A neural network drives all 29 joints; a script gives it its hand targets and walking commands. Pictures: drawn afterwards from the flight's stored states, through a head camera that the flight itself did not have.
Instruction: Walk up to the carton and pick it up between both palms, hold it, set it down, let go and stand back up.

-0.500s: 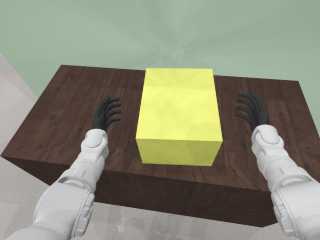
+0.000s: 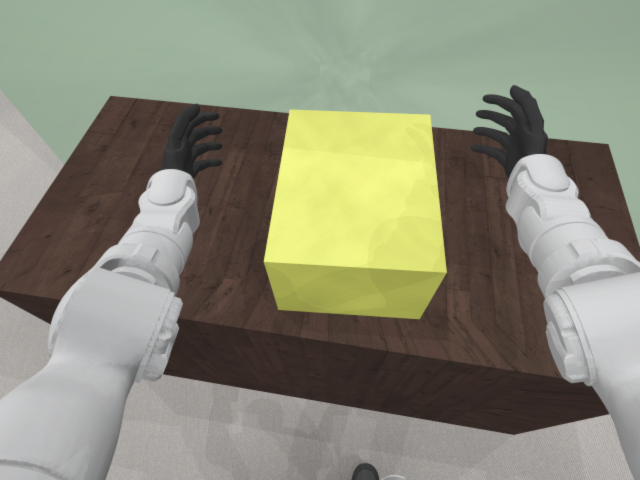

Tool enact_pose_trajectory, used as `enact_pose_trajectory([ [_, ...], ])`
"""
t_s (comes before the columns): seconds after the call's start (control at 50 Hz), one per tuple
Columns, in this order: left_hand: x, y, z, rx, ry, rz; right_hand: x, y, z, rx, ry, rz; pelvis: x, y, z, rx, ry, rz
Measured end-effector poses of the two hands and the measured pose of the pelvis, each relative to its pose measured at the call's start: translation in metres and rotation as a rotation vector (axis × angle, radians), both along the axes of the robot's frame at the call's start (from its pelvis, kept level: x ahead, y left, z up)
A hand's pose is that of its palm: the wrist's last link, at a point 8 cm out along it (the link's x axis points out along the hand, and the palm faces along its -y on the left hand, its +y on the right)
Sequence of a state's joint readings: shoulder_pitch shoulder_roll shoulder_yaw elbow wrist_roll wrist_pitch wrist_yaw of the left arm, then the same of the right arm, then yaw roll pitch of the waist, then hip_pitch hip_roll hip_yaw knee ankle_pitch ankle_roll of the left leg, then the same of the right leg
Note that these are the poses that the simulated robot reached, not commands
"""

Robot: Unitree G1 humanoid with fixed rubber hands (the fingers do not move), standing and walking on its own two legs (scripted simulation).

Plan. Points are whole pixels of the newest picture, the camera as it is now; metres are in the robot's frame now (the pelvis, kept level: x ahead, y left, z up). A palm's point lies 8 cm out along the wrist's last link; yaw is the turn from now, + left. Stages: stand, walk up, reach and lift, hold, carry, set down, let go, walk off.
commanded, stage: reach and lift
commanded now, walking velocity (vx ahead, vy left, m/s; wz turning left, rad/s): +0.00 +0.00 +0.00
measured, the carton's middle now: (353, 213) +0.52 -0.02 -0.06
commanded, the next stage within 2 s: none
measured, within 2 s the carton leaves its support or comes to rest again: neither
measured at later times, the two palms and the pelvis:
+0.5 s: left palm (185, 182) +0.49 +0.21 +0.05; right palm (502, 174) +0.49 -0.20 +0.07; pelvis +0.01 +0.02 +0.00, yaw +1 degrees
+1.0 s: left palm (206, 209) +0.48 +0.20 -0.01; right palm (479, 203) +0.48 -0.19 +0.01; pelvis -0.01 +0.02 -0.03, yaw +0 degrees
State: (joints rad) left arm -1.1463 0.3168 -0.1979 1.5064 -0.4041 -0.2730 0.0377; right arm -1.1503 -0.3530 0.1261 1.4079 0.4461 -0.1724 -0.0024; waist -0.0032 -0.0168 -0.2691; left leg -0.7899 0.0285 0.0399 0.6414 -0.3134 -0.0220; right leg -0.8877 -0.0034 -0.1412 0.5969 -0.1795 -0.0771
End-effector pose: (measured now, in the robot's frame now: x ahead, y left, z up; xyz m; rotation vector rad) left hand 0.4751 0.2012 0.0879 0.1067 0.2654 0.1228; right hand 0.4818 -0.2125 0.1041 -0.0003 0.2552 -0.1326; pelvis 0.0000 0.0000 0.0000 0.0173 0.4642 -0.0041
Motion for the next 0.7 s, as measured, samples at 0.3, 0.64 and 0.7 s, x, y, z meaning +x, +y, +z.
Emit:
enact_pose_trajectory([
  [0.3,0.026,0.004,0.002,0.001,0.01,-0.018,0.017,0.002,-0.005,-0.018,0.025,-0.028,0.007,0.005,0.001,-0.006,0.062,0.011],
  [0.64,0.008,0.007,-0.067,-0.007,0.06,-0.015,-0.002,0.018,-0.069,-0.018,0.069,-0.018,0.001,0.021,-0.011,-0.018,0.151,0.017],
  [0.7,0.008,0.004,-0.075,-0.012,0.055,-0.017,-0.003,0.02,-0.079,-0.019,0.066,-0.017,-0.001,0.023,-0.016,-0.021,0.171,0.015],
])
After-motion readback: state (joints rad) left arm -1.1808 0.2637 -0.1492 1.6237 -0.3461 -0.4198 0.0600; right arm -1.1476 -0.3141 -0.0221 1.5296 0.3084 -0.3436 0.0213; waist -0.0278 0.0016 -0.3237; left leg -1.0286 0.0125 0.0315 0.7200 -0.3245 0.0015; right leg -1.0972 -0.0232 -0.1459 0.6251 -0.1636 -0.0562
